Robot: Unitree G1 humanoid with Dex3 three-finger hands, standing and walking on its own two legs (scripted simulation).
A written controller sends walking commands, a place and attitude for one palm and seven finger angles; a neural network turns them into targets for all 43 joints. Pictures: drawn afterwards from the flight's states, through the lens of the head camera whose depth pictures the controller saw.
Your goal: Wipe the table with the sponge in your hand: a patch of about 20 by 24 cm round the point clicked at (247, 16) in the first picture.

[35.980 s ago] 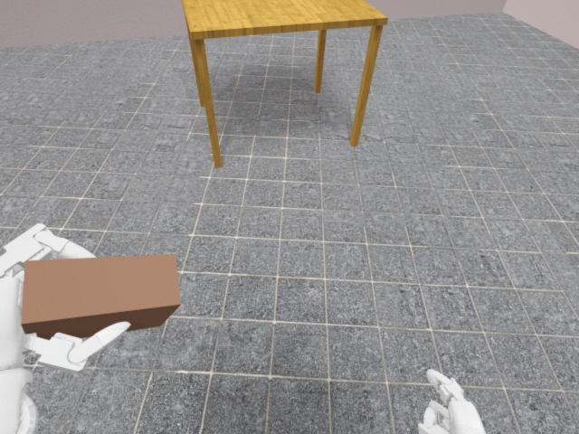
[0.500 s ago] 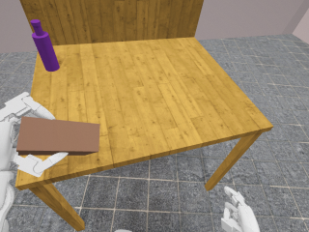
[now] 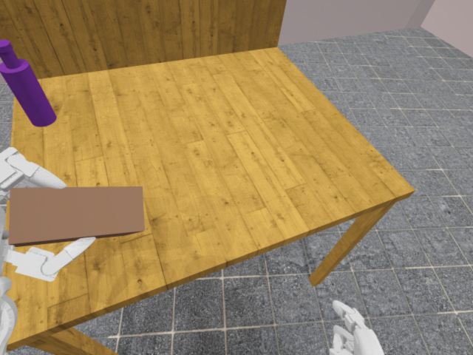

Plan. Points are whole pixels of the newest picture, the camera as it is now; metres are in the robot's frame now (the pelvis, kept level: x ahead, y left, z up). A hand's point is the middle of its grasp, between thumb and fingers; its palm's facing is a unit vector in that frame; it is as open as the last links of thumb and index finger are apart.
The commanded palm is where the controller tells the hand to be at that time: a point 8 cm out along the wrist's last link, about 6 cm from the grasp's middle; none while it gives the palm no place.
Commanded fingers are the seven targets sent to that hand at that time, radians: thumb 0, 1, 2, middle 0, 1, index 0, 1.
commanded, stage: come to a stop and stand still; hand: left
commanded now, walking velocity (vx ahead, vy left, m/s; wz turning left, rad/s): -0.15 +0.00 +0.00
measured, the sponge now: (99, 215) +0.25 +0.21 +0.14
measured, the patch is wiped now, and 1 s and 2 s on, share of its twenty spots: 0.00 0.00 0.00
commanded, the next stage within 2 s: look again from close up in 1.72 s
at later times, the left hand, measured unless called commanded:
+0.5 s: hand (90, 236) +0.21 +0.20 +0.16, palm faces +0.39 -0.85 -0.36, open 9.6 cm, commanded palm +0.15 +0.25 +0.18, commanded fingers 0.00 0.10 1.30 -1.20 -1.60 -1.20 -1.60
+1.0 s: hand (57, 229) +0.23 +0.26 +0.13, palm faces +0.30 -0.84 -0.45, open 9.6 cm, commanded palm +0.17 +0.29 +0.18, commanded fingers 0.00 0.10 1.30 -1.20 -1.60 -1.20 -1.60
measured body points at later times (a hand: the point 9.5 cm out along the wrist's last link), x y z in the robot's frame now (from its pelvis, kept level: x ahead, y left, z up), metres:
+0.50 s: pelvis +0.00 -0.04 +0.00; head +0.01 -0.03 +0.45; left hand +0.19 +0.25 +0.18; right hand +0.18 -0.28 -0.08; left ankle +0.03 +0.06 -0.74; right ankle +0.01 -0.14 -0.74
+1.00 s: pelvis +0.01 +0.00 -0.01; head +0.06 +0.05 +0.44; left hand +0.21 +0.30 +0.16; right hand +0.18 -0.22 -0.08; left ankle +0.03 +0.06 -0.74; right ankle +0.01 -0.14 -0.74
